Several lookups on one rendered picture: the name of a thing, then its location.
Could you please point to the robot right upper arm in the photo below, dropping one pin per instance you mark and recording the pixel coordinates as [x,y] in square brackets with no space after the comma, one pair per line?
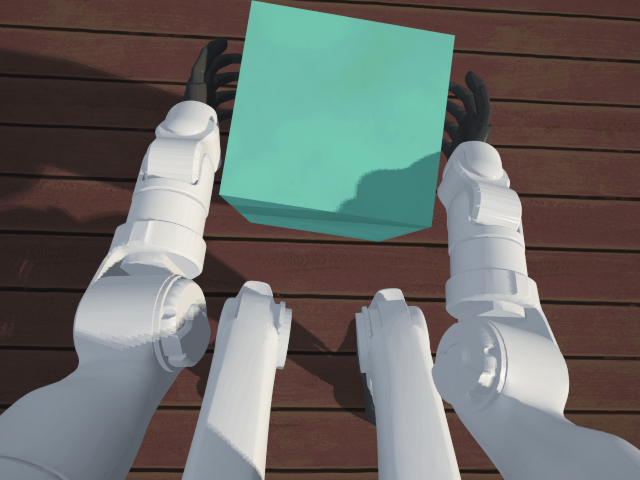
[509,387]

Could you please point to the carton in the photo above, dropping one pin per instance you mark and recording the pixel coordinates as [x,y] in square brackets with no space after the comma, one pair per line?
[337,124]

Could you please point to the robot right hand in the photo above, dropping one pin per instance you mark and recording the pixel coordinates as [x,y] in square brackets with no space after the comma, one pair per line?
[474,120]

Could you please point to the robot left upper arm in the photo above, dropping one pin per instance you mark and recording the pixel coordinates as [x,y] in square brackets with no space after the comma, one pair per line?
[133,336]

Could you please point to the robot right forearm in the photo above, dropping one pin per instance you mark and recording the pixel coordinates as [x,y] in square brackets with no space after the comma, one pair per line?
[486,244]

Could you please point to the robot right shin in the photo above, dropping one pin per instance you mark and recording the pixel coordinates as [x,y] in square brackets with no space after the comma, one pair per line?
[415,312]

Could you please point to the robot left thigh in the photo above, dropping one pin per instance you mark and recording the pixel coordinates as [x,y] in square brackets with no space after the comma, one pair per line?
[230,439]

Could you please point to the robot left hand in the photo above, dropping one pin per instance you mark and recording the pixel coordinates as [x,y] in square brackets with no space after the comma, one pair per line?
[204,81]

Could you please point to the robot left forearm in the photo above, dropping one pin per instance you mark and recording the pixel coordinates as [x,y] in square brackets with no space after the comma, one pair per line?
[163,233]

